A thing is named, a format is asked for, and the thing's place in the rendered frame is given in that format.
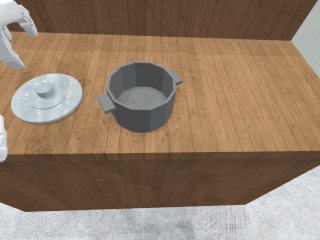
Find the knob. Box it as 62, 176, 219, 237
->
34, 82, 54, 98

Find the lid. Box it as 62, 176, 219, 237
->
11, 73, 83, 124

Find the robot left hand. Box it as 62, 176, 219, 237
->
0, 0, 38, 70

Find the table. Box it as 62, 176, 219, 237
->
0, 0, 320, 212

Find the pot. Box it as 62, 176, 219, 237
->
97, 61, 183, 133

